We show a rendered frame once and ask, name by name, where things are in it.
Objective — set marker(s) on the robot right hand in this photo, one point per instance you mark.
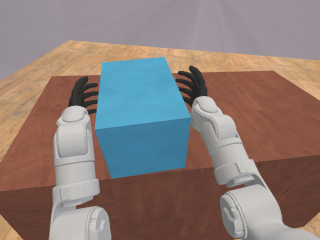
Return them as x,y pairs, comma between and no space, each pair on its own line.
197,86

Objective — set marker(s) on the pedestal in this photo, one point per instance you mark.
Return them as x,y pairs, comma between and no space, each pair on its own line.
277,122

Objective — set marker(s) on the robot left forearm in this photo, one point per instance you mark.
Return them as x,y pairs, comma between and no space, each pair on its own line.
74,157

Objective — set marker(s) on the robot right upper arm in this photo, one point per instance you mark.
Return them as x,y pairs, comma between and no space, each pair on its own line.
251,213

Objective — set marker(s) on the robot right forearm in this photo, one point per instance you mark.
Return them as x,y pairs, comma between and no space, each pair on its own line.
231,162

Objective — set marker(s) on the robot left upper arm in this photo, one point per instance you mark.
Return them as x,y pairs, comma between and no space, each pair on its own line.
89,223

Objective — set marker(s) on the carton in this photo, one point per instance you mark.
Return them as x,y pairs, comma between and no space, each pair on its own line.
142,122

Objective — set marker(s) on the robot left hand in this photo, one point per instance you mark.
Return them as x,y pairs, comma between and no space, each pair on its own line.
78,96

